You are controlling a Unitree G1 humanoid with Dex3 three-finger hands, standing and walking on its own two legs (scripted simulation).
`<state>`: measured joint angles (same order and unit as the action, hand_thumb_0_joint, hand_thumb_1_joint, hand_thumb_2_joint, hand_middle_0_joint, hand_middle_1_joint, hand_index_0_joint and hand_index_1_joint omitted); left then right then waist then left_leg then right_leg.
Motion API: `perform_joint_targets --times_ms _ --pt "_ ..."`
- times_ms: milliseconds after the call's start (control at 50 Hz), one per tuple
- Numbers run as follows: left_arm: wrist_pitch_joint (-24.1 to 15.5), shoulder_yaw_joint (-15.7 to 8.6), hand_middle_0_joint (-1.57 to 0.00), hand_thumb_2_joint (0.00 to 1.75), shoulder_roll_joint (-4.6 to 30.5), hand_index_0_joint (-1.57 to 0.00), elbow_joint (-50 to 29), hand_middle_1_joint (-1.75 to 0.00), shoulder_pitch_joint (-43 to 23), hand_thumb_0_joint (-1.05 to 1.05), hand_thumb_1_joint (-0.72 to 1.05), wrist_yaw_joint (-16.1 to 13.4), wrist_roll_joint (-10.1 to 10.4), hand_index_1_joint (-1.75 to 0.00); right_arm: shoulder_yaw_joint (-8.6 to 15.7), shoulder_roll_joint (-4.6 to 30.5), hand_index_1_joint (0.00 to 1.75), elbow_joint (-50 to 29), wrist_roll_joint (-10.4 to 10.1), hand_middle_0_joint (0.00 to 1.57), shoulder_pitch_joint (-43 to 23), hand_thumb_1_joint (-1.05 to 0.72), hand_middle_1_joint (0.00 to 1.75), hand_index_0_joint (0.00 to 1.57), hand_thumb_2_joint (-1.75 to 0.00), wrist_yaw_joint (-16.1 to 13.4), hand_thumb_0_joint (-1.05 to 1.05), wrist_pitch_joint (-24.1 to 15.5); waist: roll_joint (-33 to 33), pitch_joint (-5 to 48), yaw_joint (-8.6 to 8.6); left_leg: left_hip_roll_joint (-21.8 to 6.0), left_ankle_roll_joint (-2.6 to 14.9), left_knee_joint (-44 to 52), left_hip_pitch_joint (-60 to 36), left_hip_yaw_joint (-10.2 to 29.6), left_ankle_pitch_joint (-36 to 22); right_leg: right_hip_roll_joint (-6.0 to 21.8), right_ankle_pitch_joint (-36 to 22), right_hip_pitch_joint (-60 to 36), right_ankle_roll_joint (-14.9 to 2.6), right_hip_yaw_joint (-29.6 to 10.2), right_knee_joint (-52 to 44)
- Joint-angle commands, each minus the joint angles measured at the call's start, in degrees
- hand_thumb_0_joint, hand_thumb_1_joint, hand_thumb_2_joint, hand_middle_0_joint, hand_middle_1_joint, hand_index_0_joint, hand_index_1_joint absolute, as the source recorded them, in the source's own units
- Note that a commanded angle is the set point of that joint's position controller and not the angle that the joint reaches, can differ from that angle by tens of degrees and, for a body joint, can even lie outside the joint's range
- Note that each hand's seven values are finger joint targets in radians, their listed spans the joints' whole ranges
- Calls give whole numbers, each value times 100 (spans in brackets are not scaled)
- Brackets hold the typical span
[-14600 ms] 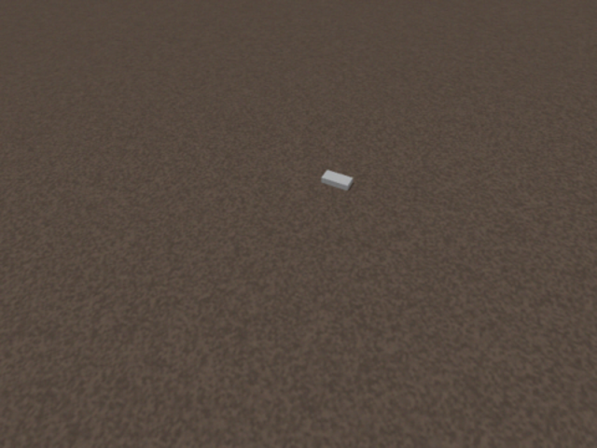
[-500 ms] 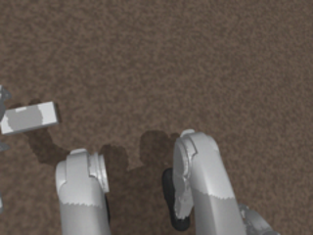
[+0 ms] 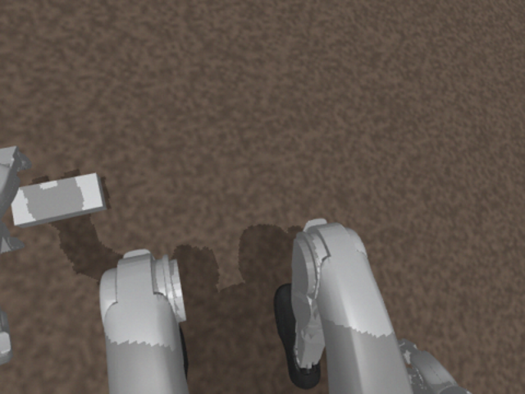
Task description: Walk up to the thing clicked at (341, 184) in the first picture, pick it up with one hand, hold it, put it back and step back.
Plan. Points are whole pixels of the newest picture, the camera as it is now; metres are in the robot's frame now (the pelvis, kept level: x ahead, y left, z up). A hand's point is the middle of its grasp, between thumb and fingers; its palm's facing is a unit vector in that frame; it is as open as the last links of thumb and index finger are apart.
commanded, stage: rise first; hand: left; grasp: from above
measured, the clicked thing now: (60, 199) +0.44 +0.32 -0.30
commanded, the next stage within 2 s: approach in 0.74 s
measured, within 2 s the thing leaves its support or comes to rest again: neither
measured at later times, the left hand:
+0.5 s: hand (5, 211) +0.40 +0.35 -0.18, palm faces -0.43 -0.12 -0.89, open 12.7 cm
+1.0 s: hand (10, 207) +0.41 +0.35 -0.18, palm faces -0.45 -0.10 -0.89, open 12.7 cm
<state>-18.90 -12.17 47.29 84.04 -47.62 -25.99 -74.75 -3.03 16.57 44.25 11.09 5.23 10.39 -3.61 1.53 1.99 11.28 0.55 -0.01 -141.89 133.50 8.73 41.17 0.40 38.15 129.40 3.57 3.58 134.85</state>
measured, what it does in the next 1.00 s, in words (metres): stands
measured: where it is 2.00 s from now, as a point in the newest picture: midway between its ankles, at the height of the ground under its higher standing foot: (238, 372)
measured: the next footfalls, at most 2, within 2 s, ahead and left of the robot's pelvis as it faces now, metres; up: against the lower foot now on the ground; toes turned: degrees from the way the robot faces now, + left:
none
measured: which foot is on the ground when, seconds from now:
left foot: down 0.00-1.00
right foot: down 0.00-1.00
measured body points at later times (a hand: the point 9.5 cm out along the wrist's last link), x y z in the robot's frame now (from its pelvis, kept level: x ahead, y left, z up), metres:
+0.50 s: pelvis +0.00 +0.00 -0.01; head +0.23 +0.09 +0.37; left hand +0.42 +0.36 -0.13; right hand +0.08 -0.28 -0.11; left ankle +0.07 +0.12 -0.28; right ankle +0.11 -0.13 -0.28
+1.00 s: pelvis +0.00 +0.00 +0.00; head +0.23 +0.09 +0.37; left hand +0.43 +0.35 -0.13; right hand +0.09 -0.28 -0.10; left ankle +0.07 +0.12 -0.28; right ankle +0.11 -0.13 -0.28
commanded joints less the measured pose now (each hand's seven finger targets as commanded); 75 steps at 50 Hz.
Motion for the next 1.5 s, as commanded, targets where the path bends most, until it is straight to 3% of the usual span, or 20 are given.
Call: perform_joint_targets --times_ms 0,60,320,460,540,680,700,740,760,840,900,1000,1040,1140,1200,1280,1300,1360,1460,1480 --pt "-32 -206 -26 91 1692 -23 -626 -84 -1530 0 -40 -270 74 -87 445 1496 30 -28 -30 20 1021 -90 30 20 -90 -68 0 3 -1771 3616 36 98 147 1699 -2983 -520 -1125 -180 -1000 -1492 -448 648 -1076" --pt "-23 -61 -26 89 1573 -24 -326 -85 -1549 0 -39 -282 -30 -87 435 1491 30 16 2 20 1015 -90 30 20 -90 -77 0 -9 -1690 3448 125 94 154 1624 -2895 -538 -1081 -198 -987 -1408 -454 657 -1076" --pt "25 -272 -30 82 1816 -29 -753 -81 -1565 0 -31 -424 26 -82 449 1521 30 6 52 20 997 -90 30 20 -90 -56 0 -80 -1989 3706 27 106 147 1663 -3001 -575 -1097 -180 -1005 -1500 -433 645 -1035" --pt "117 -25 -33 80 1524 -32 -399 -80 -1450 0 -29 -301 53 -81 424 1487 30 31 24 20 1039 -90 30 20 -90 -43 0 -113 -1789 3525 95 121 164 1615 -2825 -582 -969 -191 -919 -1438 -468 636 -1100" --pt "93 -127 -33 79 1662 -32 -530 -80 -1449 0 -28 -281 90 -80 424 1510 30 35 7 20 1065 -90 30 20 -90 -30 0 -131 -1764 3636 -2 123 152 1626 -2899 -584 -1118 -178 -1034 -1552 -461 623 -1058" --pt "-15 -281 -33 79 1808 -32 -491 -79 -1515 0 -28 -312 25 -80 424 1558 30 -31 27 20 1001 -90 30 20 -90 -10 0 -117 -1856 3637 64 118 131 1622 -2956 -540 -1254 -176 -1127 -1526 -442 667 -974" --pt "-17 -121 -33 79 1598 -32 -388 -79 -1488 0 -28 -293 7 -80 411 1511 30 -1 40 20 1026 -90 30 20 -90 3 0 -122 -1877 3516 111 125 133 1598 -2935 -571 -1227 -178 -1120 -1497 -443 653 -988" --pt "-40 -387 -34 79 1953 -33 -586 -79 -1493 0 -27 -345 15 -79 460 1564 30 -35 39 20 1047 -90 30 20 -90 -2 0 -113 -1805 3650 58 125 151 1598 -2888 -595 -1117 -176 -1047 -1633 -457 629 -1076" --pt "-23 -144 -34 78 1673 -33 -490 -78 -1492 0 -27 -314 3 -79 430 1500 30 -53 25 20 1015 -90 30 20 -90 13 0 -125 -1766 3612 64 127 142 1582 -2874 -621 -1082 -185 -1014 -1574 -479 602 -1066" --pt "-26 -189 -28 82 1664 -27 -533 -81 -1475 0 -32 -339 51 -81 476 1503 30 -33 29 20 1010 -89 30 20 -89 -7 0 -126 -1780 3736 40 121 147 1579 -2870 -612 -1103 -193 -1030 -1626 -476 604 -1092" --pt "4 90 -24 85 1434 -24 -490 -86 -1969 0 -36 -308 -8 -86 443 1526 30 -2 67 20 1104 -89 30 20 -89 5 0 -149 -1656 3467 348 110 175 1471 -2735 -606 -1049 -193 -1051 -1508 -455 608 -1123" --pt "73 543 -21 88 923 -21 -377 -90 -2358 0 -38 -391 29 -90 407 1515 30 117 18 20 1279 -89 30 20 -89 -26 0 -211 -1837 3575 536 76 129 1502 -3002 -519 -1040 -200 -1055 -1349 -460 686 -1113" --pt "150 522 -20 90 983 -20 -487 -91 -2570 0 -41 -510 4 -91 385 1536 30 121 7 20 1324 -89 30 20 -89 -42 0 -222 -2020 3759 471 88 109 1567 -3070 -535 -1116 -205 -1117 -1422 -478 684 -1140" --pt "532 444 -16 91 1052 -17 297 -94 -2731 0 -42 -726 -155 -93 246 1597 30 25 76 20 1343 -89 30 20 -89 21 0 -293 -2036 3447 634 90 106 1582 -2987 -523 -1227 -194 -1282 -1306 -465 740 -1013" --pt "757 129 -18 93 1362 -17 524 -93 -2185 0 -44 -835 -90 -93 149 1611 30 -74 64 20 1241 -89 30 20 -89 76 0 -313 -2162 3574 313 117 116 1633 -2893 -623 -1331 -204 -1356 -1611 -504 675 -1027" --pt "934 17 -15 94 1640 -15 363 -94 -2183 0 -47 -770 9 -94 95 1647 30 -220 39 20 1235 -89 30 20 -89 137 0 -378 -1828 3687 382 118 198 1403 -2663 -696 -1384 -217 -1488 -1875 -487 577 -1018" --pt "945 -36 -14 94 1748 -14 139 -97 -2068 0 -48 -755 89 -96 96 1616 30 -209 -25 20 1180 -89 30 20 -89 136 0 -354 -1995 3860 192 111 198 1471 -2598 -724 -1436 -245 -1526 -2090 -512 517 -1035" --pt "956 -298 -15 94 2011 -15 -89 -95 -1757 0 -48 -605 282 -95 140 1614 30 -280 -61 20 1166 -89 30 20 -89 159 0 -373 -1731 3991 73 84 233 1394 -2397 -748 -1337 -248 -1432 -2389 -474 448 -1073" --pt "709 -104 -10 97 1777 -10 -671 -100 -1950 0 -54 -121 546 -99 285 1584 30 -271 -94 20 1273 -89 30 20 -89 103 0 -347 -1572 3874 255 92 236 1420 -2170 -690 -881 -228 -921 -2292 -486 428 -1250" --pt "654 90 -9 98 1485 -9 -673 -101 -1940 0 -54 -12 559 -100 302 1517 30 -101 -99 20 1425 -89 30 20 -89 88 0 -321 -1588 3782 282 101 203 1475 -2247 -664 -844 -220 -887 -2183 -510 463 -1240"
